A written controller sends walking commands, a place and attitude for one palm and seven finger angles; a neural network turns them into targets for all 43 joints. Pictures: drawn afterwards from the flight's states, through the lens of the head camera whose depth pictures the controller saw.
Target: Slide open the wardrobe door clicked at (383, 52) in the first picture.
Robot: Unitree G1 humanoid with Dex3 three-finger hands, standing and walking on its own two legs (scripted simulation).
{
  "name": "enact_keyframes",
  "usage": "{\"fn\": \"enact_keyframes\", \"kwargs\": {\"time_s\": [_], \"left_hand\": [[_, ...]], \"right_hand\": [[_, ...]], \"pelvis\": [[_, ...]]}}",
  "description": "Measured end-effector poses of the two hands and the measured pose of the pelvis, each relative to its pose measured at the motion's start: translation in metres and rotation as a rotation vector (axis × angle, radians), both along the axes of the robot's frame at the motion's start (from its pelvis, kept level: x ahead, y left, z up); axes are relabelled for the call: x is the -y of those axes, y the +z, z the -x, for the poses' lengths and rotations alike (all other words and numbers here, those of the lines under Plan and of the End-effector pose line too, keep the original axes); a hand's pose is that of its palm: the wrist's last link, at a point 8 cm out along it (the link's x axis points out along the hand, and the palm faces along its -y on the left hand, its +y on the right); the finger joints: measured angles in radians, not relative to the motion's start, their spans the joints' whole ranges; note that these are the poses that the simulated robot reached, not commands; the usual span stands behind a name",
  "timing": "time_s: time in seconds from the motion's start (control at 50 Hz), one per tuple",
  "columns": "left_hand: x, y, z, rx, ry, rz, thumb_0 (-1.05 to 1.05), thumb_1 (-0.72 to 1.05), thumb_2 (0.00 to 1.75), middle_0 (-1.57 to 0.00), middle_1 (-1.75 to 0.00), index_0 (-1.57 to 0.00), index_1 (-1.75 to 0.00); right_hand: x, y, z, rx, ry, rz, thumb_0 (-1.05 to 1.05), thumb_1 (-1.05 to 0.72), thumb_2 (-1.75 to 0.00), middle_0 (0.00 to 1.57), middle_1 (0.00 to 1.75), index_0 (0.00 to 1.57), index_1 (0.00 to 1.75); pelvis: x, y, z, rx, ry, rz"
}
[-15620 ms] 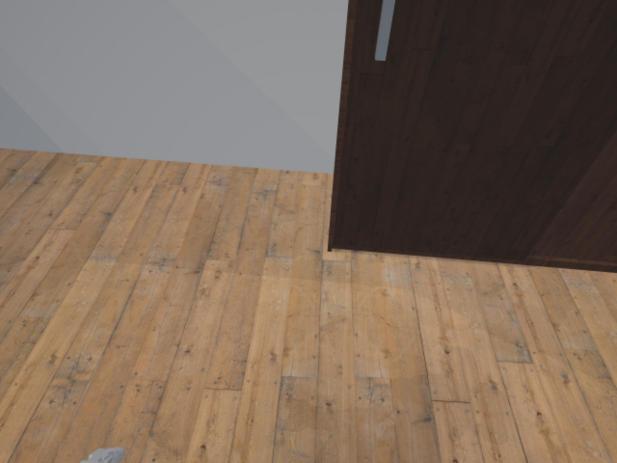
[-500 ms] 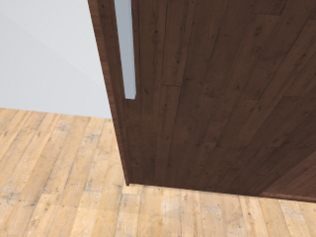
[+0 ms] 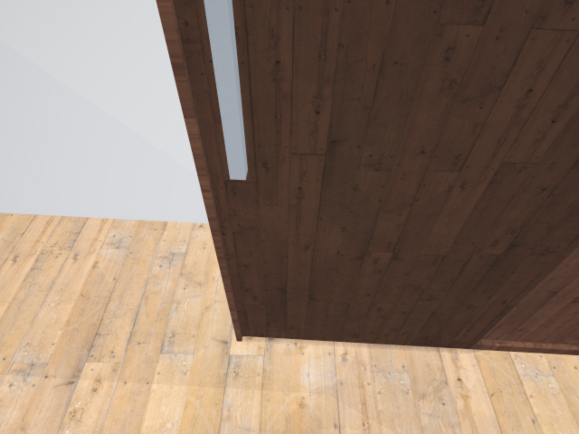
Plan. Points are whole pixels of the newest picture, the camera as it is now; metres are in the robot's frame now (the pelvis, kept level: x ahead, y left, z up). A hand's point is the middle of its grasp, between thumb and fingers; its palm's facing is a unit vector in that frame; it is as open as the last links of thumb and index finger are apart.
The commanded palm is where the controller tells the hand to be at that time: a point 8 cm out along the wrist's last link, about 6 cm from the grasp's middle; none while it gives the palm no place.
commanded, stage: come to a stop and stand still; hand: left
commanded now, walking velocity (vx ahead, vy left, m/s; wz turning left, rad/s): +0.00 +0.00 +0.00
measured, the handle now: (230, 74) +0.52 +0.12 +0.24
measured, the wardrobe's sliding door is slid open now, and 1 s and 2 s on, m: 0.00 0.00 0.00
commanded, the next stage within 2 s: look again from close up in 0.30 s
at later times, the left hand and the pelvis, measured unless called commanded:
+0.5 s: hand out of the picture -0.02 +0.15 -0.18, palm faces +0.01 -0.99 -0.15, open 7.4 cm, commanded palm none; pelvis +0.00 +0.00 -0.01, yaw +0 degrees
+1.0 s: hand out of the picture +0.06 +0.19 -0.17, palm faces -0.02 -0.97 -0.23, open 7.4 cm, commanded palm none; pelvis +0.03 +0.01 +0.00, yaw -1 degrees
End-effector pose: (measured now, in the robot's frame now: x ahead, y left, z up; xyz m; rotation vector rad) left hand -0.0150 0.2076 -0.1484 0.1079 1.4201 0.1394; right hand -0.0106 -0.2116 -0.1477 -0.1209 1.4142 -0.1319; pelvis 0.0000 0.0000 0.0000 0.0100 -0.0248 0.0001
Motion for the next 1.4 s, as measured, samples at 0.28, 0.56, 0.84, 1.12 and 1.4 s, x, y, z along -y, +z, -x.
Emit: {"fn": "enact_keyframes", "kwargs": {"time_s": [0.28,0.56,0.84,1.12,1.4], "left_hand": [[0.009,-0.001,0.005,-0.005,0.007,0.008,0.0,0.91,0.9,-0.2,-0.3,-0.2,-0.3],[0.0,-0.002,0.0,-0.001,-0.022,-0.012,0.0,0.91,0.9,-0.2,-0.3,-0.2,-0.3],[-0.03,0.01,-0.056,0.103,-0.057,-0.081,0.0,0.91,0.9,-0.2,-0.3,-0.2,-0.3],[-0.022,0.006,-0.068,0.083,-0.068,-0.059,0.0,0.91,0.9,-0.2,-0.3,-0.2,-0.3],[-0.018,0.005,-0.065,0.067,-0.061,-0.057,0.0,0.91,0.9,-0.2,-0.3,-0.2,-0.3]], "right_hand": [[-0.011,0.0,0.028,-0.067,-0.026,-0.032,0.01,-0.91,-0.9,0.2,0.3,0.19,0.3],[-0.004,-0.009,-0.006,0.038,-0.018,-0.014,0.02,-0.92,-0.9,0.2,0.3,0.19,0.3],[-0.001,-0.008,-0.034,0.081,0.005,-0.002,0.02,-0.93,-0.9,0.2,0.3,0.19,0.3],[0.012,-0.002,-0.05,0.068,0.01,0.024,0.01,-0.91,-0.9,0.2,0.3,0.19,0.3],[0.023,0.002,-0.064,0.082,0.02,0.041,0.01,-0.91,-0.9,0.2,0.3,0.19,0.3]], "pelvis": [[0.007,0.0,0.002,-0.005,0.001,0.003],[-0.004,-0.007,-0.007,-0.02,-0.002,0.02],[-0.009,-0.004,-0.023,-0.01,-0.018,-0.002],[-0.002,-0.002,-0.032,-0.012,-0.023,-0.001],[0.005,-0.001,-0.034,-0.009,-0.023,0.001]]}}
